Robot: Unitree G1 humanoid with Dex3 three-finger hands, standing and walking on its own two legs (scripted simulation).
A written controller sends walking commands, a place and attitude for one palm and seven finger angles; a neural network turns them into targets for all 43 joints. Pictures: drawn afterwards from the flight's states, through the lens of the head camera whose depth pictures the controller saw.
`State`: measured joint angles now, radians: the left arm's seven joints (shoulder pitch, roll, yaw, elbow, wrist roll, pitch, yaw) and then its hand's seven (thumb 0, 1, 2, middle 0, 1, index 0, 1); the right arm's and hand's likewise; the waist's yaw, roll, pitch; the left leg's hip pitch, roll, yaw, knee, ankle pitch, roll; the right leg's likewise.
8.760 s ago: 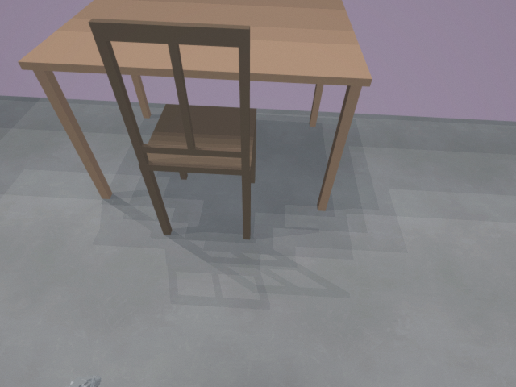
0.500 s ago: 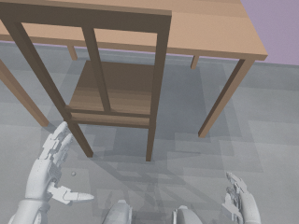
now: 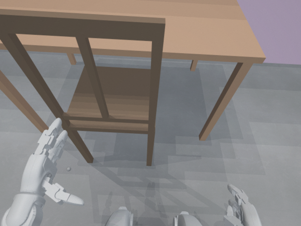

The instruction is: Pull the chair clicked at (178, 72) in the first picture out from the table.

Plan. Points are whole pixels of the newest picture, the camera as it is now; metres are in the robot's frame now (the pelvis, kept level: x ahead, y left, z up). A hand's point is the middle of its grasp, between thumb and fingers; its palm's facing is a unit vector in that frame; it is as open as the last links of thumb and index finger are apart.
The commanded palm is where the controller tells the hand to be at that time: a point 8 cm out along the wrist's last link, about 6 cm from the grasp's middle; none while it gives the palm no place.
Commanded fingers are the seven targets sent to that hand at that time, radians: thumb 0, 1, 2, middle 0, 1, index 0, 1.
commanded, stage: raise the hand toward the chair's back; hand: left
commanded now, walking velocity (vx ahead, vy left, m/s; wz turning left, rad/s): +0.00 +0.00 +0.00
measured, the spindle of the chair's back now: (96, 85) +0.52 +0.21 +0.03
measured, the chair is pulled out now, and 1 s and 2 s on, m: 0.00 0.00 0.00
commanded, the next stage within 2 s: aim the fingers beside a spindle in 0.40 s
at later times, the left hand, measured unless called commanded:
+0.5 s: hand (74, 172) +0.23 +0.19 +0.05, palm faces +0.01 -1.00 -0.06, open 16.9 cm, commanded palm +0.22 +0.25 +0.05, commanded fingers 0.00 -0.50 0.30 -0.06 -0.08 -0.06 -0.08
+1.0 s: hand (80, 156) +0.28 +0.20 +0.03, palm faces -0.01 -1.00 -0.05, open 16.9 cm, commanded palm +0.27 +0.25 +0.03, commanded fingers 0.00 -0.50 0.30 -0.06 -0.08 -0.06 -0.08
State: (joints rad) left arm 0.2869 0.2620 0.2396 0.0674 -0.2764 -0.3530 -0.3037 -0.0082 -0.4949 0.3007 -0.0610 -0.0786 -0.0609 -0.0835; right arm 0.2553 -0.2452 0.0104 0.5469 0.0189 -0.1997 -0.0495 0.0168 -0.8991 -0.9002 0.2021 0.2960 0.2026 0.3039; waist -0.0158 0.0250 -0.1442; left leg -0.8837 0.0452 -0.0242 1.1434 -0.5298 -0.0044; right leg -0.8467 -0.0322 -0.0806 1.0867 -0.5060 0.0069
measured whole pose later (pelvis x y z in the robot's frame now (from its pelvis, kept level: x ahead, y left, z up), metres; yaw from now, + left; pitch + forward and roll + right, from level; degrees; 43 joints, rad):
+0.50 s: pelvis +0.00 -0.01 +0.00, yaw +0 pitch +15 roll -2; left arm 0.28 0.24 0.23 0.12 -0.27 -0.40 -0.30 -0.01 -0.50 0.30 -0.06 -0.08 -0.06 -0.08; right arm 0.23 -0.24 0.01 0.55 0.02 -0.20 -0.05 0.02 -0.90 -0.90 0.20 0.30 0.20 0.30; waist -0.01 0.03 -0.14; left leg -0.87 0.05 -0.03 1.13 -0.52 -0.02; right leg -0.84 -0.03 -0.08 1.09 -0.51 -0.01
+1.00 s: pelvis -0.01 -0.01 -0.01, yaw +0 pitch +17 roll -2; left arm 0.08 0.26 0.25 0.27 -0.26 -0.40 -0.30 -0.01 -0.50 0.30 -0.06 -0.08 -0.06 -0.08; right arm 0.25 -0.26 0.01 0.57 0.01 -0.20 -0.04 0.02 -0.90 -0.90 0.20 0.30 0.20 0.30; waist -0.03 0.02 -0.15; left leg -0.95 0.05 -0.02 1.17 -0.53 -0.01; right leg -0.93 -0.03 -0.07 1.14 -0.51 0.00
